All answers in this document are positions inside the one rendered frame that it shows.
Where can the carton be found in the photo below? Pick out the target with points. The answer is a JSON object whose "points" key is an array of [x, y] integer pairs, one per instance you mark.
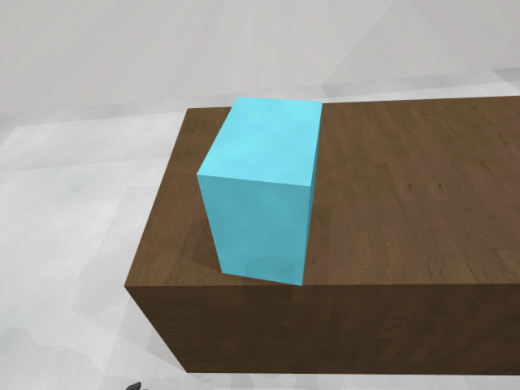
{"points": [[257, 184]]}

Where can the pedestal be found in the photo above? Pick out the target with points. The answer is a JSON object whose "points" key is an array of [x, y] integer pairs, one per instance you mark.
{"points": [[412, 264]]}

